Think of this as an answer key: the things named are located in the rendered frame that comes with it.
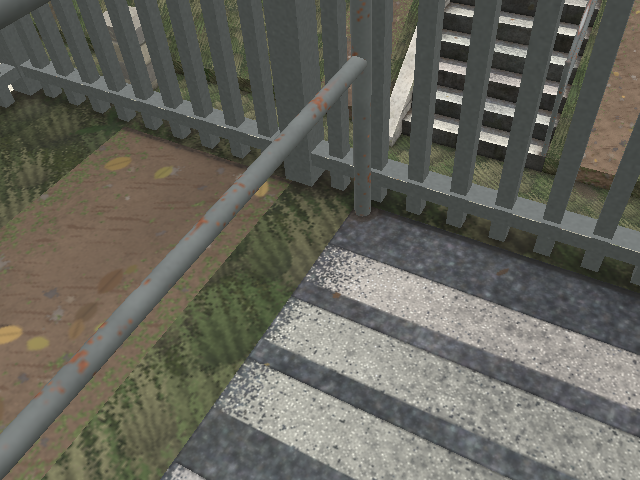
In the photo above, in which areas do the stairs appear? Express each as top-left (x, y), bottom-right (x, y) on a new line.
top-left (401, 0), bottom-right (602, 172)

